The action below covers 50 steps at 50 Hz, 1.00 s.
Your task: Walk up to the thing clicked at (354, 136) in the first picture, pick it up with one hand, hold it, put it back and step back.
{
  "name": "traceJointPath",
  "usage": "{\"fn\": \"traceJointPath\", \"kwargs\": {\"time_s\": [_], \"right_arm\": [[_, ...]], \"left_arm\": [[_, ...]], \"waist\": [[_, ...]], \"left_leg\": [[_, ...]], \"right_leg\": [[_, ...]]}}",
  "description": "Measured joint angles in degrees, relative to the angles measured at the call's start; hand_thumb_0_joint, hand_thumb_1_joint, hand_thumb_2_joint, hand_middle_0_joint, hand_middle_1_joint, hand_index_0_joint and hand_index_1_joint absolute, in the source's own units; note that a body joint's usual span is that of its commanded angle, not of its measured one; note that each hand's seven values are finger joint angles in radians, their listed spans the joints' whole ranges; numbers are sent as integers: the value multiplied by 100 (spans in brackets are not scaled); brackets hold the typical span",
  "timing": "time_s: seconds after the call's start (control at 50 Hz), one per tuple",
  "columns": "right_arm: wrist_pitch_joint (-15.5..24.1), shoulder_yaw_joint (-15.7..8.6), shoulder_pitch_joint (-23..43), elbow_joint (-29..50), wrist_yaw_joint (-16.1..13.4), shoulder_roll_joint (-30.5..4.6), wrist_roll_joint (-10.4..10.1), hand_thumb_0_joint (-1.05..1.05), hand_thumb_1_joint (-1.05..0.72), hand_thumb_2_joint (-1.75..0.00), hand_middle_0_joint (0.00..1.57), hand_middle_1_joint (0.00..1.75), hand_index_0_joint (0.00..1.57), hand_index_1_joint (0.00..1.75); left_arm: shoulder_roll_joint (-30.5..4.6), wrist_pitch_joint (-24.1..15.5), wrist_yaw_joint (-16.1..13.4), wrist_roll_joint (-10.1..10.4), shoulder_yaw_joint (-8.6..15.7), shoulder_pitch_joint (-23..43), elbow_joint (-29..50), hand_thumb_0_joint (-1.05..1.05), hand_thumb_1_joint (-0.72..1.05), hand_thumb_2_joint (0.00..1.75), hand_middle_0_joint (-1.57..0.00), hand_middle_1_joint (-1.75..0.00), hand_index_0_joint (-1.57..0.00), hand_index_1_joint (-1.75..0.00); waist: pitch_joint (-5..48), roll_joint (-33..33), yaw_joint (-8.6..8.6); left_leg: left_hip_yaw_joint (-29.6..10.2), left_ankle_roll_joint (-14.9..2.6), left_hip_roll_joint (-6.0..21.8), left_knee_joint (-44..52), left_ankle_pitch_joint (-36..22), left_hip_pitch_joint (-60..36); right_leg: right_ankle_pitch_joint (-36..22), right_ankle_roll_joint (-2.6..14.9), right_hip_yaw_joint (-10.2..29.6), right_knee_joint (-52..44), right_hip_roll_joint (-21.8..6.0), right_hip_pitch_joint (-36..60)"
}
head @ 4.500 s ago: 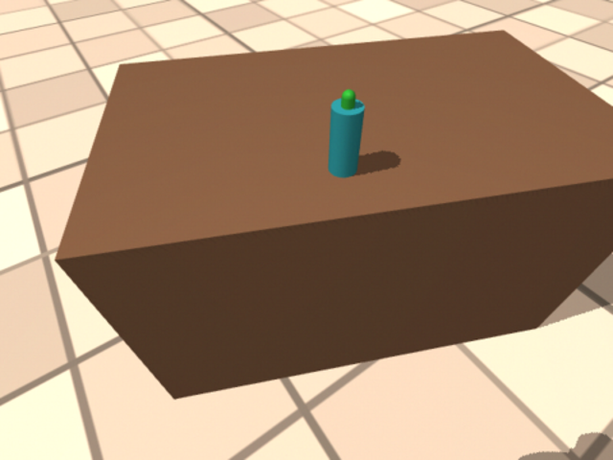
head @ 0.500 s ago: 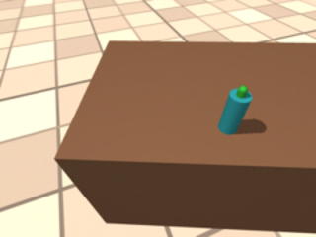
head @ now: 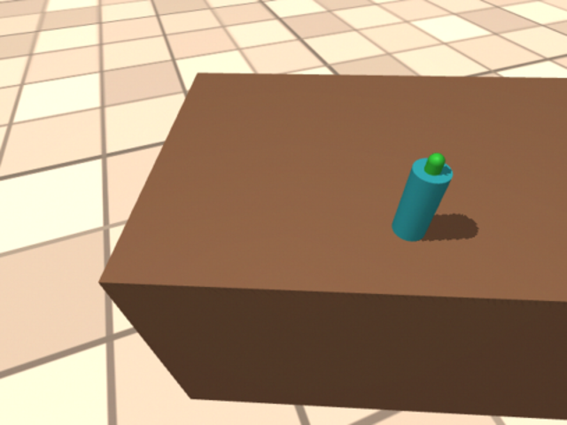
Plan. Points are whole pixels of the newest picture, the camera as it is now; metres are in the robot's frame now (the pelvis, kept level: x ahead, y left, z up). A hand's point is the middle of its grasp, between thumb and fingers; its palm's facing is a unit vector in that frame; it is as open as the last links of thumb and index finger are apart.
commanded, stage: stand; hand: right
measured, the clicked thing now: (421, 195) +0.47 -0.22 +0.06
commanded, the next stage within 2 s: rise first in 0.96 s
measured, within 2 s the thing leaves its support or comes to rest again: neither
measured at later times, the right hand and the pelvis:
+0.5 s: hand out of the picture +0.07 -0.25 -0.16, palm faces -0.03 +0.94 -0.33, open 7.4 cm; pelvis +0.00 +0.00 +0.00, yaw +0 degrees
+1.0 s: hand out of the picture +0.08 -0.25 -0.16, palm faces -0.03 +0.94 -0.33, open 7.4 cm; pelvis +0.01 +0.00 +0.00, yaw +0 degrees
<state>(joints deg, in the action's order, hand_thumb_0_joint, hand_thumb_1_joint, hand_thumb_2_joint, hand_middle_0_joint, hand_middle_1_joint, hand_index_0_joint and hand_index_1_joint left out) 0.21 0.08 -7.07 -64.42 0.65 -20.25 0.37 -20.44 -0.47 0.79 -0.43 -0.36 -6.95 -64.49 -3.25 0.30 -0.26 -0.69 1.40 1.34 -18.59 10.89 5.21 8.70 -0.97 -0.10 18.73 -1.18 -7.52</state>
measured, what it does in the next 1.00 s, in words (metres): stands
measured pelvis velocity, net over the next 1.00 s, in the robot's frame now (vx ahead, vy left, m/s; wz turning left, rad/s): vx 0.01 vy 0.00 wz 0.00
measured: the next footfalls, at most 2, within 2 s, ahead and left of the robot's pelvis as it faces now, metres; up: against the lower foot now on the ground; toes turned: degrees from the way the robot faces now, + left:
none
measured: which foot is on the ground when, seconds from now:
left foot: down 0.00-1.00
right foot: down 0.00-1.00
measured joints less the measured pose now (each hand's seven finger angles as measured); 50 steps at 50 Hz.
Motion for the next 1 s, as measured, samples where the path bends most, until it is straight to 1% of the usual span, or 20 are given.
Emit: {"fn": "traceJointPath", "kwargs": {"time_s": [1.0], "right_arm": [[0,8,2,46,-13,3,1,0,-90,-90,21,30,21,30]], "left_arm": [[9,-2,-15,-3,3,33,37,0,90,90,-20,-30,-21,-30]], "waist": [[-2,8,3]], "left_leg": [[11,8,15,25,60,-35]], "right_leg": [[70,5,8,1,13,17]]}}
